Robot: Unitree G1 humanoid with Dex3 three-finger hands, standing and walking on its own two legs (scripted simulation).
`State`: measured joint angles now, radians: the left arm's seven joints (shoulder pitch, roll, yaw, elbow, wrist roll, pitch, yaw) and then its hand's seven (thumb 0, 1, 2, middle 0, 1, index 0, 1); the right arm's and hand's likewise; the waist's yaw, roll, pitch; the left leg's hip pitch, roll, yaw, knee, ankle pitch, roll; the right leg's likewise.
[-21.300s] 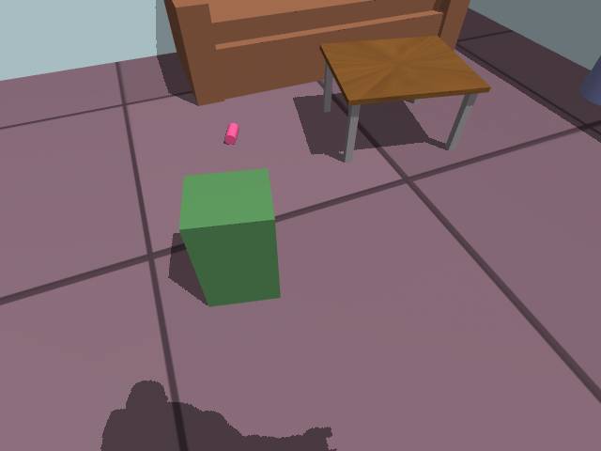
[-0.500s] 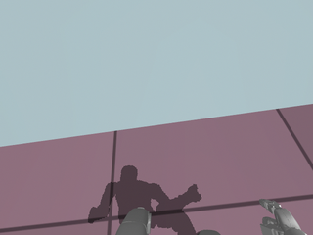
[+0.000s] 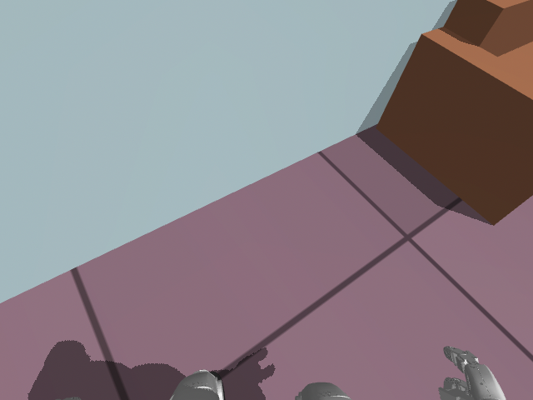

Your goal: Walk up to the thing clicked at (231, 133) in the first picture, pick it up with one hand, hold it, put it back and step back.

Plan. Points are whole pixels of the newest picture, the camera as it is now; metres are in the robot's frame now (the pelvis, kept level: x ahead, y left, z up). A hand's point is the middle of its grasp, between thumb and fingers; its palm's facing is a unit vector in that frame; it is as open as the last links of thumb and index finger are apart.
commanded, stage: walk up
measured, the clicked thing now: out of the picture +0.70 -1.51 -0.73
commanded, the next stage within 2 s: none
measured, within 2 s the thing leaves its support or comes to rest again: neither
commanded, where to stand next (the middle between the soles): +0.09 -0.09 m, yaw -77 degrees
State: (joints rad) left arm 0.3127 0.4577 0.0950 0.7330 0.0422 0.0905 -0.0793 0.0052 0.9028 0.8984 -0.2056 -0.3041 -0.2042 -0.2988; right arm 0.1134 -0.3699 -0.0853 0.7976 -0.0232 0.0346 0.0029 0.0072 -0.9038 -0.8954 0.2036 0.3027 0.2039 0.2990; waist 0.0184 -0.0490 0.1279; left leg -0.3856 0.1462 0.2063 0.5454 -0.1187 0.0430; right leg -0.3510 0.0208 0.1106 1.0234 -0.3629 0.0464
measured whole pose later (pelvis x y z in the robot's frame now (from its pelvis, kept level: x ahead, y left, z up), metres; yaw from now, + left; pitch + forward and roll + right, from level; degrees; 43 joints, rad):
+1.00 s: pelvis +0.02 -0.05 -0.01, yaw -44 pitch -2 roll -2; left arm 0.17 0.40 0.05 0.77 0.02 -0.04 -0.03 0.01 0.90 0.90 -0.21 -0.30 -0.21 -0.30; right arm 0.40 -0.41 -0.06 0.78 -0.01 0.02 0.05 0.01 -0.91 -0.90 0.20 0.30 0.20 0.30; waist -0.09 0.07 0.14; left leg -0.16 0.11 0.16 0.91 -0.52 0.01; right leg -0.37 0.03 -0.07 0.65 -0.25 -0.04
